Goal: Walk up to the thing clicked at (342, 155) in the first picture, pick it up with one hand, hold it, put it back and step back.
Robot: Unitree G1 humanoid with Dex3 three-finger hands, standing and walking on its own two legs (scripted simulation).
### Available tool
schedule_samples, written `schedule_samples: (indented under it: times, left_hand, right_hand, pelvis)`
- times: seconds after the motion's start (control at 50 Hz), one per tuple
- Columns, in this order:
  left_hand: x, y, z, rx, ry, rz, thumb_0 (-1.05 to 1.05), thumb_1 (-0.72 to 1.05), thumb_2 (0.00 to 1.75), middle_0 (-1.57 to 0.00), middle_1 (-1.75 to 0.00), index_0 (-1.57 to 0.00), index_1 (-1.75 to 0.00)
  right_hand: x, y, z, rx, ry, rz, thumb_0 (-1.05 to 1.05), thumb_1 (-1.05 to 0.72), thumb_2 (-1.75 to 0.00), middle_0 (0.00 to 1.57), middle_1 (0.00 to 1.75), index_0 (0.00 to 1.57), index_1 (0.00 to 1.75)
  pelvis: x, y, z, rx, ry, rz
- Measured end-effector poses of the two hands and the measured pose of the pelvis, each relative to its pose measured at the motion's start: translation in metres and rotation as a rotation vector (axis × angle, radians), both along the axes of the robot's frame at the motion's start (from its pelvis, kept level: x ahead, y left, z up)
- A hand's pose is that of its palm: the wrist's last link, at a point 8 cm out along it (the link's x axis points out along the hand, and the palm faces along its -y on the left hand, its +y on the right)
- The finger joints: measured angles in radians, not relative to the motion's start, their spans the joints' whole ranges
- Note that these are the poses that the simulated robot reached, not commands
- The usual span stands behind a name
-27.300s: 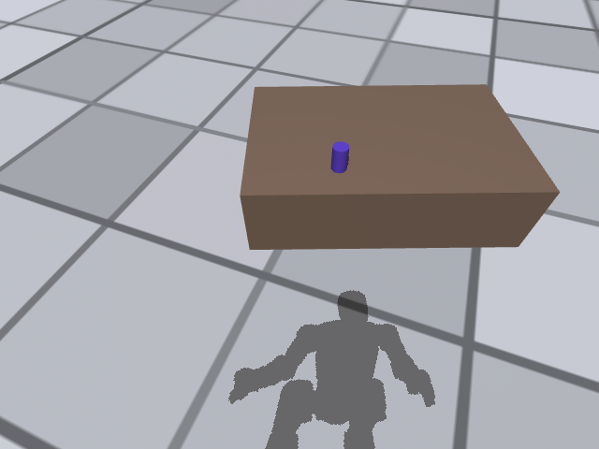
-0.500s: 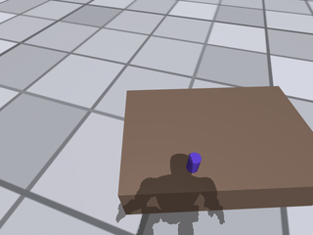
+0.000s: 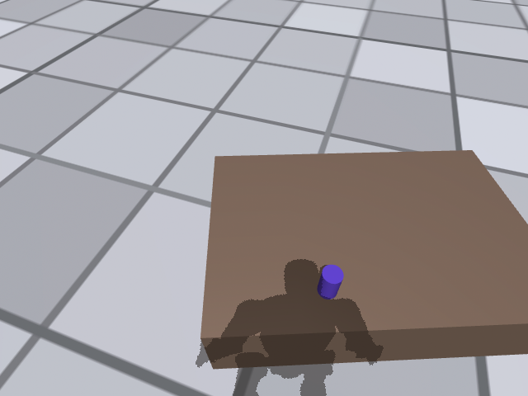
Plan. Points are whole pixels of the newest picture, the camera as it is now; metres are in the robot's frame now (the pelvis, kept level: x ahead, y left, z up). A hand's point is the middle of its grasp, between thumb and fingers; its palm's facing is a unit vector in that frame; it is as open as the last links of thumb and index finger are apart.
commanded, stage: stand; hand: right
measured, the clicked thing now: (329, 282) +0.49 -0.19 -0.40
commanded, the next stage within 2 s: step back in 1.52 s
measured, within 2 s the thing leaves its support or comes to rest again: neither
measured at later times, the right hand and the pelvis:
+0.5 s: hand out of the picture +0.06 -0.25 -0.16, palm faces -0.02 +0.94 -0.34, open 7.4 cm; pelvis +0.00 -0.01 +0.00, yaw +1 degrees
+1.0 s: hand out of the picture +0.06 -0.26 -0.16, palm faces -0.04 +0.94 -0.34, open 7.4 cm; pelvis +0.00 -0.01 +0.00, yaw +1 degrees
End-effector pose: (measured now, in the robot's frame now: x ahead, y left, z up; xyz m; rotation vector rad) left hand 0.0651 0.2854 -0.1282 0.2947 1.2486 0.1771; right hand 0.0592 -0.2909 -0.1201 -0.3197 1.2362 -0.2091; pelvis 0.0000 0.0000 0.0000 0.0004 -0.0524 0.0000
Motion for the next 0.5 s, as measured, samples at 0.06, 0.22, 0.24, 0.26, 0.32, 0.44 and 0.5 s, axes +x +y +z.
schedule_samples:
  times: [0.06,0.22,0.24,0.26,0.32,0.44,0.5]
  left_hand:
    - [0.0019,0.0016,0.0013,0.005,0.0,0.001,0.0,0.9,0.89,-0.2,-0.3,-0.2,-0.3]
    - [0.003,0.0046,0.0042,0.019,0.0,0.004,0.0,0.9,0.9,-0.2,-0.3,-0.2,-0.3]
    - [0.003,0.0047,0.0044,0.02,-0.001,0.005,0.0,0.9,0.9,-0.2,-0.3,-0.2,-0.3]
    - [0.003,0.0047,0.0047,0.021,-0.002,0.006,0.0,0.9,0.9,-0.2,-0.3,-0.2,-0.3]
    - [0.0026,0.0042,0.0054,0.022,-0.004,0.007,0.0,0.9,0.9,-0.2,-0.3,-0.2,-0.3]
    - [0.0003,0.0027,0.0062,0.022,-0.005,0.009,0.0,0.9,0.9,-0.2,-0.3,-0.2,-0.3]
    - [-0.0017,0.002,0.0063,0.021,-0.003,0.013,0.0,0.9,0.9,-0.2,-0.3,-0.2,-0.3]
  right_hand:
    - [0.0018,-0.0007,-0.0001,0.0,0.002,-0.001,0.01,-0.9,-0.9,0.2,0.3,0.21,0.3]
    - [0.003,-0.0035,-0.0006,0.002,0.01,-0.004,0.01,-0.9,-0.9,0.2,0.3,0.21,0.3]
    - [0.003,-0.0039,-0.0005,0.002,0.01,-0.004,0.01,-0.9,-0.9,0.2,0.3,0.21,0.3]
    - [0.0029,-0.0043,-0.0005,0.002,0.01,-0.004,0.01,-0.9,-0.9,0.2,0.3,0.21,0.3]
    - [0.0026,-0.0056,-0.0005,0.002,0.011,-0.003,0.01,-0.9,-0.9,0.2,0.3,0.21,0.3]
    - [0.0016,-0.0074,-0.0008,0.005,0.013,-0.001,0.01,-0.91,-0.9,0.2,0.3,0.21,0.3]
    - [0.0006,-0.0079,-0.001,0.007,0.014,0.002,0.01,-0.91,-0.9,0.2,0.3,0.21,0.3]
  pelvis:
    - [0.0012,0.0,0.0002,0.0,0.001,0.002]
    - [0.003,-0.0014,0.0008,0.0,0.001,0.006]
    - [0.003,-0.0017,0.0008,-0.001,0.001,0.007]
    - [0.003,-0.0019,0.0009,-0.001,0.001,0.008]
    - [0.0024,-0.0027,0.001,-0.001,0.0,0.009]
    - [0.0006,-0.0047,0.0012,0.0,-0.001,0.011]
    - [-0.0003,-0.0057,0.0014,0.0,-0.001,0.011]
